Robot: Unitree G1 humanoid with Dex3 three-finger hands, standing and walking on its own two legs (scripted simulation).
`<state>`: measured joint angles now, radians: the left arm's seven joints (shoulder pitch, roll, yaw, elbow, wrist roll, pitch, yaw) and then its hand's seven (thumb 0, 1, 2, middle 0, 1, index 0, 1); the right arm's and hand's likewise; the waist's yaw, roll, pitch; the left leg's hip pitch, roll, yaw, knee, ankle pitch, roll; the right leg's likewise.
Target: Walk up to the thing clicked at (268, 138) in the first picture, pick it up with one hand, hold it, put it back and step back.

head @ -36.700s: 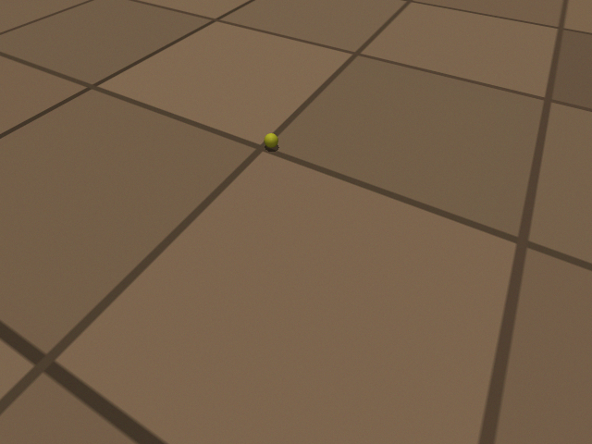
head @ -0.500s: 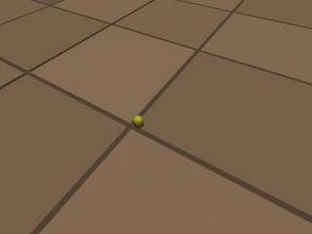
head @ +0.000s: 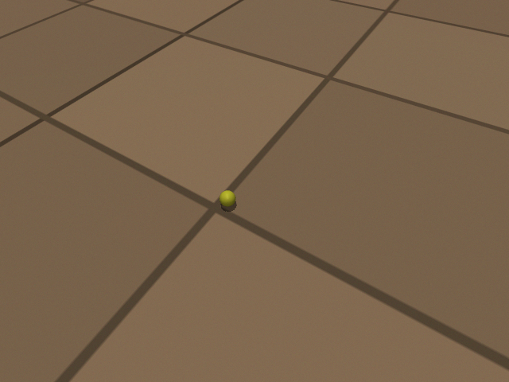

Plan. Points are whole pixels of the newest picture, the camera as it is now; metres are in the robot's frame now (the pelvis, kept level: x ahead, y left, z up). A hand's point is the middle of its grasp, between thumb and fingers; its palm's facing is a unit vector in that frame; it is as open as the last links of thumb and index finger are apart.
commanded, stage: step back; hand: left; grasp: from above
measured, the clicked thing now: (227, 198) +1.00 +0.16 -0.72
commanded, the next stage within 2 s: stand in 0.28 s
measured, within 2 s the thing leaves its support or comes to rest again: neither
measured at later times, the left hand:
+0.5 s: hand out of the picture +0.11 +0.26 -0.14, palm faces -0.05 -0.94 -0.34, open 7.4 cm
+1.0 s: hand out of the picture +0.08 +0.27 -0.14, palm faces -0.07 -0.94 -0.34, open 7.4 cm
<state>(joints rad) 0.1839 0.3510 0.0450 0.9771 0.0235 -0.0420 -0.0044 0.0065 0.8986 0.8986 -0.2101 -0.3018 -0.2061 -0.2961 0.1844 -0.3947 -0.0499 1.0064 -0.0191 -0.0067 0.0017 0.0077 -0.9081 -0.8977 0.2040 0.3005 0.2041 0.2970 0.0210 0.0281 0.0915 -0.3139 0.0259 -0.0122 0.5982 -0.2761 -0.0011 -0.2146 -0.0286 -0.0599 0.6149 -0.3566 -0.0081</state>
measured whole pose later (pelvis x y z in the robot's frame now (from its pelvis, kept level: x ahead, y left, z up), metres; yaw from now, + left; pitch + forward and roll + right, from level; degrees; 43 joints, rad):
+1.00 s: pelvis +0.00 +0.02 +0.02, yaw -2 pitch -2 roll +0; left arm 0.12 0.36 0.00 1.14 0.01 -0.02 -0.01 0.01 0.90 0.90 -0.21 -0.30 -0.20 -0.30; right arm 0.11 -0.34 -0.01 1.16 -0.01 -0.01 0.01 0.01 -0.91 -0.90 0.21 0.30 0.21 0.30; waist -0.01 0.00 0.06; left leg -0.18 0.02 0.03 0.33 -0.11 -0.01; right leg -0.09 -0.03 0.00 0.33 -0.21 0.03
